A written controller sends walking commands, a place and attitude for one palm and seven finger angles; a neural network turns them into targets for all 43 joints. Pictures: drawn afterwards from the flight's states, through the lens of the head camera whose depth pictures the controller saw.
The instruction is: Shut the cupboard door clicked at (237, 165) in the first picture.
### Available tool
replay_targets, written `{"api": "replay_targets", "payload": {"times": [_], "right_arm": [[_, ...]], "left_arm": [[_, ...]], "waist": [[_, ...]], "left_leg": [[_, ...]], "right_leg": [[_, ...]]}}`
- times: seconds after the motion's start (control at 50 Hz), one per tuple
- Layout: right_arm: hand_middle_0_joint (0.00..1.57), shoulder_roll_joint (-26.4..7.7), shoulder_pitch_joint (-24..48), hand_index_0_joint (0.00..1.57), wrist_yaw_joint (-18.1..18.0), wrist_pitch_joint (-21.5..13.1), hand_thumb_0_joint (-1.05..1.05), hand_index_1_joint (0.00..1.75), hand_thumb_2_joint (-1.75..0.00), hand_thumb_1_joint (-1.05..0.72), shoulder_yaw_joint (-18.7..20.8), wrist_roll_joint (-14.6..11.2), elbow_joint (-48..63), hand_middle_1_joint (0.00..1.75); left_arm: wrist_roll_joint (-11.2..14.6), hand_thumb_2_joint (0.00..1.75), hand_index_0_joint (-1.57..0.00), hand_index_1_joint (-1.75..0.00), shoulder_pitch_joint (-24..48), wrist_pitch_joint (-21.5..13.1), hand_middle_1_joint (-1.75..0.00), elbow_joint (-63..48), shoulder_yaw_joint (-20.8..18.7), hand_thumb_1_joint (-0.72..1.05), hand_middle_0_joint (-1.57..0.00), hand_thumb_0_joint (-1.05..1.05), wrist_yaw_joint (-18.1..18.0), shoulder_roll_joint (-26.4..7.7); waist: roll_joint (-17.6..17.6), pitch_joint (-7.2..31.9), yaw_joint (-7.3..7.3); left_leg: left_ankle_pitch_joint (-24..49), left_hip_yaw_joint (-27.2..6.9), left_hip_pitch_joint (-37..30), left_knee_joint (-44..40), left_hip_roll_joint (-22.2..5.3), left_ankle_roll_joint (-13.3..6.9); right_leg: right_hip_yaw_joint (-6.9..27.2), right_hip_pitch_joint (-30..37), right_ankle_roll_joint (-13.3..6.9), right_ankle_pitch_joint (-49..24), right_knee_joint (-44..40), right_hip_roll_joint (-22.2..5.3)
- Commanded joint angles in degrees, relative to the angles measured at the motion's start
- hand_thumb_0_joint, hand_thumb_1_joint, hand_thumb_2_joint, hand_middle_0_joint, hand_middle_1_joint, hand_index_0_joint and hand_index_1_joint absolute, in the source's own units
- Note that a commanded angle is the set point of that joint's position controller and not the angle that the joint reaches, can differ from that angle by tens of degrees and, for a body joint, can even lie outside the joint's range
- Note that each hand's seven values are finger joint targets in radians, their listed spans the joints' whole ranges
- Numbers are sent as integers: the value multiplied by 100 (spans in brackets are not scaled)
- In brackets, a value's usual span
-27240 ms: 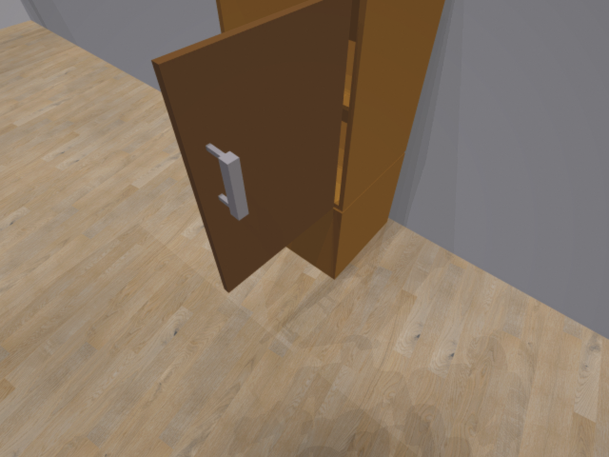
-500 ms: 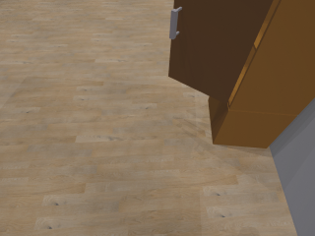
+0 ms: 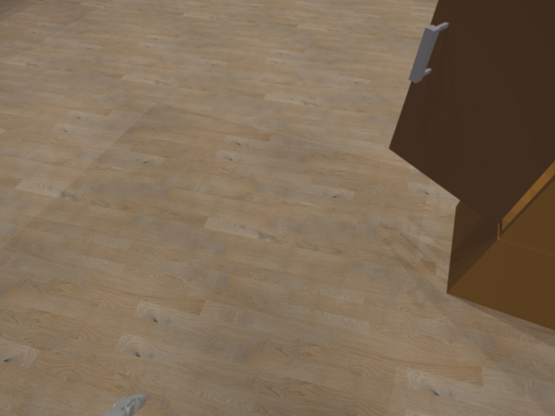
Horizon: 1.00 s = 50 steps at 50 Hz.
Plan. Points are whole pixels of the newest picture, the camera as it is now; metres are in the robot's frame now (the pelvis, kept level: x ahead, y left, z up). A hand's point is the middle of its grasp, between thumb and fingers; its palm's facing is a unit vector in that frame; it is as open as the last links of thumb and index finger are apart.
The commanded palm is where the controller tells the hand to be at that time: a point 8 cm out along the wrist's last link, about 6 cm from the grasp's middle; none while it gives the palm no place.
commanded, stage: walk to a spot facing it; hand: left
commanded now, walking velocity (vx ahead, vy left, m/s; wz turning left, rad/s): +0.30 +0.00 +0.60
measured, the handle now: (429, 52) +0.93 -0.37 +0.03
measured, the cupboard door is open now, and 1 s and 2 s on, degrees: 59 59 59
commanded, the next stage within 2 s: turn to face it in 0.58 s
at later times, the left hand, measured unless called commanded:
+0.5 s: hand out of the picture +0.07 +0.26 -0.18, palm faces +0.36 -0.91 -0.22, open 7.4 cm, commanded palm none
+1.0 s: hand (142, 273) +0.40 +0.30 -0.17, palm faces +0.28 -0.94 -0.20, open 7.3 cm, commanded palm none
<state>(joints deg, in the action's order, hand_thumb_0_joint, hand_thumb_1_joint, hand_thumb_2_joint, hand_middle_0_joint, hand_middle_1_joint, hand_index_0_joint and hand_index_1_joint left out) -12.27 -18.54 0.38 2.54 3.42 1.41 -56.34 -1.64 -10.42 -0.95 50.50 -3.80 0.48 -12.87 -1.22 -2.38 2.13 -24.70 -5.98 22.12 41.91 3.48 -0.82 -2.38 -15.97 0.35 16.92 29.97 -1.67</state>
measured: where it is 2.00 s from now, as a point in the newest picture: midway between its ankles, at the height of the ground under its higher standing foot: (236, 337)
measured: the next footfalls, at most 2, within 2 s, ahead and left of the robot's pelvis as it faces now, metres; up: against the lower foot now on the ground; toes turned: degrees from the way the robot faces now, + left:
left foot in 0.38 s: +0.22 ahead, +0.17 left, +0.00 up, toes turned +23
right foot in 0.86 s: +0.49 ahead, +0.05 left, +0.00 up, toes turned +15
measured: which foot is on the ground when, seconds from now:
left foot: up 0.00-0.36, down 0.38-0.88, up 0.90-1.00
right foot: down 0.00-0.38, up 0.40-0.84, down 0.86-1.00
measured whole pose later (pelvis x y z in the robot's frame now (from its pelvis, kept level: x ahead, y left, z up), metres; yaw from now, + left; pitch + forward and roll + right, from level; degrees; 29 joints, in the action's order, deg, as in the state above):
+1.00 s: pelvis +0.37 +0.11 +0.00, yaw +16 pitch +0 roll +0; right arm -9.9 -15.4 -1.5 1.1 2.1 0.3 -59.4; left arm -0.9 -9.5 -0.7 54.1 -2.8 -1.1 -8.3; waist -1.2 -7.1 1.7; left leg -29.1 1.5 22.1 64.7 -1.4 1.3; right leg -1.7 -19.9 -3.2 10.1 29.9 2.5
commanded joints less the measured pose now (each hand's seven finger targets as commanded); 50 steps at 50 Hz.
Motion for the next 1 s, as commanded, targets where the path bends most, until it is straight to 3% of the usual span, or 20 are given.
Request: {"api": "replay_targets", "payload": {"times": [0.0, 0.06, 0.12, 0.24, 0.28, 0.32, 0.34, 0.36, 0.38, 0.44, 0.48, 0.62, 0.72, 0.8, 0.82, 0.84, 0.86, 0.88, 0.92, 0.98], "right_arm": [[20, -510, 718, 20, 88, -208, 0, 30, -90, -90, 208, 80, 779, 30], [20, -349, 630, 20, 223, -166, 0, 30, -90, -90, 161, 50, 685, 30], [20, -249, 1076, 20, 263, -176, 0, 30, -90, -90, 81, 27, 825, 30], [20, -246, 1867, 20, 360, -237, 0, 30, -90, -90, -37, 16, 1151, 30], [20, -348, 1487, 20, 317, -294, 0, 30, -90, -90, -23, 24, 1094, 30], [20, -766, 180, 20, 228, -327, 0, 30, -90, -90, 97, 69, 782, 30], [20, -1477, -642, 20, 153, -339, 0, 30, -90, -90, 260, 133, 639, 30], [20, -2129, -1111, 20, 76, -356, 0, 30, -90, -90, 420, 94, 550, 30], [20, -2145, -1016, 20, 39, -344, 0, 30, -90, -90, 384, 14, 514, 30], [20, -1203, 350, 20, -87, -481, 0, 30, -90, -90, 116, 27, 820, 30], [20, -928, 530, 20, -106, -561, 0, 30, -90, -90, 20, 24, 784, 30], [20, -600, 50, 20, -128, -627, 0, 30, -90, -90, 19, -36, 332, 30], [20, -482, -314, 20, -218, -588, 0, 30, -90, -90, -15, -13, -38, 30], [20, -501, -316, 20, -278, -511, 0, 30, -90, -90, -21, -38, -207, 30], [20, -466, -290, 20, -267, -508, 0, 30, -90, -90, -11, -84, -164, 30], [20, -329, -465, 20, -229, -525, 0, 30, -90, -90, 19, -139, -91, 30], [20, -261, -515, 20, -266, -466, 0, 30, -90, -90, 6, -173, 1, 30], [20, -300, -287, 20, -269, -410, 0, 30, -90, -90, -8, -131, 34, 30], [20, -265, 118, 20, -245, -311, 0, 30, -90, -90, -34, -101, 92, 30], [20, -47, 43, 20, -199, -146, 0, 30, -90, -90, -76, -49, 123, 30]], "left_arm": [[-1, 90, -20, -30, -513, -156, -30, -163, -277, 90, -20, 0, -162, -1004], [4, 90, -20, -30, -433, -293, -30, -69, -151, 90, -20, 0, -133, -611], [5, 90, -20, -30, -1153, -349, -30, 220, -138, 90, -20, 0, -148, -626], [-13, 90, -20, -30, -1478, -351, -30, 362, -148, 90, -20, 0, -158, -819], [-2, 90, -20, -30, -1397, -353, -30, 310, -199, 90, -20, 0, -149, -1038], [59, 90, -20, -30, -1162, -316, -30, 223, -219, 90, -20, 0, -119, -1172], [73, 90, -20, -30, -1165, -297, -30, 76, -199, 90, -20, 0, -37, -916], [115, 90, -20, -30, -857, -292, -30, -291, -117, 90, -20, 0, 30, -637], [94, 90, -20, -30, -456, -268, -30, -486, -146, 90, -20, 0, -29, -726], [-6, 90, -20, -30, -469, -170, -30, -167, -166, 90, -20, 0, 28, -506], [-62, 90, -20, -30, -918, -58, -30, 84, -157, 90, -20, 0, 63, -303], [-18, 90, -20, -30, -142, -2, -30, -114, -91, 90, -20, 0, 75, -213], [28, 90, -20, -30, 189, -2, -30, -57, 32, 90, -20, 0, 25, -108], [22, 90, -20, -30, -634, -40, -30, 225, -6, 90, -20, 0, -24, -271], [-6, 90, -20, -30, -1184, -85, -30, 371, -93, 90, -20, 0, -48, -529], [-46, 90, -20, -30, -1684, -152, -30, 488, -181, 90, -20, 0, -91, -956], [65, 90, -20, -30, -1815, -156, -30, 542, -209, 90, -20, 0, -124, -1136], [59, 90, -20, -30, -1271, -107, -30, 361, -201, 90, -20, 0, -188, -962], [65, 90, -20, -30, -501, -15, -30, 133, -174, 90, -20, 0, -254, -662], [10, 90, -20, -30, -131, 22, -30, 51, -195, 90, -20, 0, -228, -599]], "waist": [[1137, -384, -234], [988, -403, -43], [1028, -155, -296], [1022, -256, -425], [1090, 35, -213], [776, 791, 488], [-341, 1444, 835], [-1251, 1755, 946], [-456, 1562, 859], [-725, 284, 180], [-429, 280, -114], [-234, -10, -110], [-435, -132, -59], [-393, 28, -470], [88, 313, -698], [989, 732, -778], [1539, 1207, -692], [1428, 1070, -602], [401, 781, -318], [551, 682, -98]], "left_leg": [[138, 132, 2432, 2861, -604, 154], [980, 525, 1968, 2550, -752, 284], [948, 884, 2070, 1776, -699, 242], [922, 1358, 1430, 6, -606, 1], [688, 1676, 478, -350, -246, -195], [1216, 1662, -1748, -1034, -91, -379], [1237, -8, -3406, -1250, -1242, -849], [2182, -2439, -4160, -1854, -2844, -1619], [1471, -2517, -3541, -2192, -3103, -1701], [249, -1233, -1263, -2701, -2156, -994], [985, -599, -1021, -2803, -1744, -861], [2461, -117, -1413, -2961, -1525, -1031], [4278, 374, -1758, -2409, -1516, -804], [4880, 721, -1642, -1181, -1508, -441], [4134, 913, -1007, -176, -1193, -251], [1795, 1355, -26, 1526, -355, 16], [-1232, 1040, 395, 2851, -88, 163], [-1093, 442, 616, 3121, -403, 164], [-468, 375, 691, 2873, -733, 255], [-103, 651, 131, 1893, -742, 357]], "right_leg": [[2434, 794, -788, 2594, -2384, -2369], [350, 820, -532, -63, -2015, -1646], [-300, 1810, -477, -2325, -1590, -1587], [-852, 2173, -430, -3646, -1192, -1794], [-1052, 2084, -397, -4902, -501, -1849], [-1396, 1098, -139, -4297, 1288, -1679], [-1381, -495, 132, -1880, 3057, -1170], [-800, -2186, 282, 1640, 4701, -418], [-54, -2439, 162, 1613, 5015, -545], [275, -2106, 147, 518, 4339, -912], [153, -1803, 225, 24, 3844, -784], [89, -1865, 319, -972, 2079, -630], [-79, -1097, 52, -1227, 904, -237], [-173, 466, -244, -1514, 96, 113], [315, 1436, -434, -2871, 49, -177], [1882, 2238, -1100, -4852, -147, -1390], [2958, 2345, -1828, -5289, -806, -2298], [2947, 1833, -1835, -4451, -997, -2108], [2134, 1090, -1602, -3441, -1051, -1607], [1529, 93, -1233, -2575, -1209, -1163]]}}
